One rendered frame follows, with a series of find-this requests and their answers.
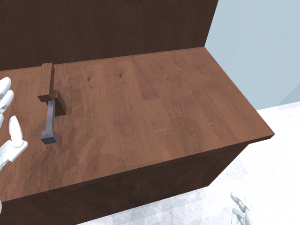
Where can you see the robot left hand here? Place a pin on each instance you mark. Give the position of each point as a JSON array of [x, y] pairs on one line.
[[11, 149]]

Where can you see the counter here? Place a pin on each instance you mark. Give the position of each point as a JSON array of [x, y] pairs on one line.
[[143, 112]]

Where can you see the robot right hand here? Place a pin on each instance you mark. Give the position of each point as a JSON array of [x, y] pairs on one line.
[[251, 217]]

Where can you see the tap lever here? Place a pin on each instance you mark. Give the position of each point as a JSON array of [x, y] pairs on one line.
[[49, 136]]

